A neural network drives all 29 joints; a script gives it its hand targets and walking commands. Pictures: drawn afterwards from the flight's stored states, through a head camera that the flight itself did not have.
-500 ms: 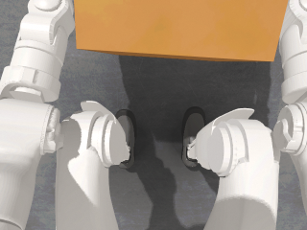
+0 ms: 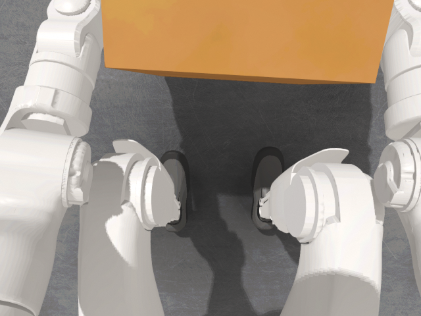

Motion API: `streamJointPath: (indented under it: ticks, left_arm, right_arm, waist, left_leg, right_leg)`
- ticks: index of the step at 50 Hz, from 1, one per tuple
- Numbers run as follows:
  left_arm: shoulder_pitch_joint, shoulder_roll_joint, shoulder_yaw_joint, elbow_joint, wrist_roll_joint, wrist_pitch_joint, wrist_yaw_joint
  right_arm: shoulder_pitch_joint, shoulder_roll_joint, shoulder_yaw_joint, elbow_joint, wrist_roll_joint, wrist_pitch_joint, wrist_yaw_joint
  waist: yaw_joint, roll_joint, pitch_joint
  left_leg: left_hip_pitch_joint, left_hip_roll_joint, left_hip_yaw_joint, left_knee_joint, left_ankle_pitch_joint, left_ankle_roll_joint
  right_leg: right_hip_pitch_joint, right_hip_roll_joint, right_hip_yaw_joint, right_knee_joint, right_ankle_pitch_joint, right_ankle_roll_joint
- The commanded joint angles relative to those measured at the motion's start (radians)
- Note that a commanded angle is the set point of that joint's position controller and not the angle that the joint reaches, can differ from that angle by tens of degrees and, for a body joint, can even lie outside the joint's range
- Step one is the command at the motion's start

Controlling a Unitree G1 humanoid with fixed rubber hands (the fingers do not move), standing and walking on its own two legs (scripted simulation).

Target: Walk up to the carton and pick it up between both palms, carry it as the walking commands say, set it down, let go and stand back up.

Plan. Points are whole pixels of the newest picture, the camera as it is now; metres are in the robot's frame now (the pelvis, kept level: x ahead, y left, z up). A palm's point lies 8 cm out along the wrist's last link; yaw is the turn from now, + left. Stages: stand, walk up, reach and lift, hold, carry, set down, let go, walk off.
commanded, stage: reach and lift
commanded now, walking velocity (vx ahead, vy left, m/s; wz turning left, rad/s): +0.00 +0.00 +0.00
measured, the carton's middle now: out of the picture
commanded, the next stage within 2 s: none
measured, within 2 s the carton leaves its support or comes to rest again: leaves its support in 0.50 s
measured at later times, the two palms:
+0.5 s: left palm out of the picture +0.54 +0.18 -0.15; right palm out of the picture +0.55 -0.21 -0.15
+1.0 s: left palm out of the picture +0.54 +0.17 -0.09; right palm out of the picture +0.53 -0.22 -0.09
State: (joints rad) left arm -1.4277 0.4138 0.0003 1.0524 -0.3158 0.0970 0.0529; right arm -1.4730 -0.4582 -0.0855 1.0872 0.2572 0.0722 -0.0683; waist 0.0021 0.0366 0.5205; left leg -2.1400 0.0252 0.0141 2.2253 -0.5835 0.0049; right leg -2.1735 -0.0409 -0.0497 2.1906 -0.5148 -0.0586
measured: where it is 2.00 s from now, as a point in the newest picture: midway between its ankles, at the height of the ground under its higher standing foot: (219, 203)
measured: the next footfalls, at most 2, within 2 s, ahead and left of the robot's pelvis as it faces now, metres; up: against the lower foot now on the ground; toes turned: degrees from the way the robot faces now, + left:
none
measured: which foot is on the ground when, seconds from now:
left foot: down 0.00-1.00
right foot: down 0.00-1.00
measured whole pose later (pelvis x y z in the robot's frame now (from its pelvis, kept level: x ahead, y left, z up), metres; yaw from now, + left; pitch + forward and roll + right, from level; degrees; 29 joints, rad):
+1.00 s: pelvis -0.01 +0.00 +0.02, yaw -1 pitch +23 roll +1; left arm -1.43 0.41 0.05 0.96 -0.28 0.34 0.06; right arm -1.41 -0.46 -0.09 0.91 0.26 0.33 -0.12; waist 0.00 0.01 0.53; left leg -2.00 0.02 0.01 2.16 -0.57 0.00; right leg -2.05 -0.01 -0.04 2.13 -0.49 -0.06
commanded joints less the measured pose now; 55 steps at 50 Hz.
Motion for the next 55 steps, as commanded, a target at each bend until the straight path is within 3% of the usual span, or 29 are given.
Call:
streamJointPath:
  ticks: [1, 11, 14, 19, 26, 28, 32, 39, 43, 50, 55]
  left_arm:
    - [-0.562, -0.844, -0.172, -0.185, 0.011, 0.031, -0.234]
    - [-0.607, -0.887, -0.202, -0.284, 0.003, 0.048, -0.258]
    - [-0.656, -0.888, -0.231, -0.355, -0.016, 0.046, -0.248]
    - [-0.767, -0.842, -0.304, -0.6, -0.077, 0.048, -0.204]
    - [-0.754, -0.852, -0.306, -0.724, -0.083, 0.083, -0.164]
    - [-0.757, -0.86, -0.297, -0.732, -0.08, 0.093, -0.154]
    - [-0.744, -0.901, -0.26, -0.625, -0.06, 0.121, -0.153]
    - [-0.729, -0.97, -0.17, -0.445, -0.001, 0.156, -0.199]
    - [-0.768, -0.982, -0.171, -0.532, -0.001, 0.163, -0.22]
    - [-0.82, -0.983, -0.232, -0.829, -0.053, 0.179, -0.191]
    - [-0.727, -1.03, -0.198, -0.719, -0.02, 0.213, -0.191]
  right_arm:
    - [-0.451, 0.958, 0.238, -0.135, 0.031, 0.082, 0.248]
    - [-0.467, 1.014, 0.24, -0.2, 0.028, 0.111, 0.275]
    - [-0.496, 1.016, 0.261, -0.256, 0.043, 0.111, 0.265]
    - [-0.561, 0.993, 0.323, -0.45, 0.097, 0.122, 0.22]
    - [-0.624, 0.961, 0.356, -0.617, 0.121, 0.143, 0.188]
    - [-0.654, 0.95, 0.359, -0.644, 0.126, 0.148, 0.183]
    - [-0.717, 0.941, 0.342, -0.63, 0.115, 0.158, 0.183]
    - [-0.732, 1.035, 0.293, -0.487, 0.074, 0.193, 0.213]
    - [-0.736, 1.081, 0.293, -0.528, 0.077, 0.209, 0.223]
    - [-0.764, 1.054, 0.318, -0.776, 0.098, 0.227, 0.203]
    - [-0.72, 1.05, 0.288, -0.732, 0.059, 0.246, 0.201]
  waist:
    - [-0.048, -0.065, -1.248]
    - [-0.054, -0.058, -1.355]
    - [-0.057, -0.058, -1.504]
    - [-0.061, -0.072, -1.991]
    - [-0.039, -0.046, -2.238]
    - [-0.027, -0.039, -2.25]
    - [-0.018, -0.046, -2.113]
    - [0.0, -0.088, -1.83]
    - [0.01, -0.093, -1.964]
    - [-0.013, -0.065, -2.461]
    - [-0.022, -0.068, -2.354]
  left_leg:
    - [0.267, -0.095, 0.019, -0.182, 0.191, 0.01]
    - [0.307, -0.103, 0.029, -0.181, 0.217, 0.012]
    - [0.372, -0.108, 0.036, -0.179, 0.263, 0.007]
    - [0.602, -0.128, 0.058, -0.179, 0.407, -0.005]
    - [0.76, -0.142, 0.066, -0.203, 0.452, -0.003]
    - [0.788, -0.144, 0.065, -0.216, 0.439, 0.0]
    - [0.756, -0.139, 0.056, -0.261, 0.328, 0.012]
    - [0.588, -0.128, 0.052, -0.319, 0.122, 0.031]
    - [0.626, -0.131, 0.061, -0.321, 0.178, 0.032]
    - [0.877, -0.158, 0.063, -0.317, 0.423, 0.015]
    - [0.834, -0.154, 0.052, -0.358, 0.365, 0.013]
  right_leg:
    - [0.605, 0.106, 0.061, -0.154, 0.24, 0.025]
    - [0.636, 0.117, 0.055, -0.147, 0.278, 0.012]
    - [0.709, 0.122, 0.049, -0.144, 0.336, 0.015]
    - [0.993, 0.142, 0.037, -0.148, 0.523, 0.029]
    - [1.089, 0.152, 0.031, -0.17, 0.555, 0.03]
    - [1.079, 0.152, 0.028, -0.182, 0.526, 0.03]
    - [0.999, 0.146, 0.02, -0.228, 0.386, 0.028]
    - [0.919, 0.137, 0.028, -0.291, 0.182, 0.021]
    - [1.01, 0.143, 0.032, -0.291, 0.244, 0.023]
    - [1.22, 0.168, 0.026, -0.27, 0.502, 0.028]
    - [1.158, 0.166, 0.026, -0.306, 0.434, 0.026]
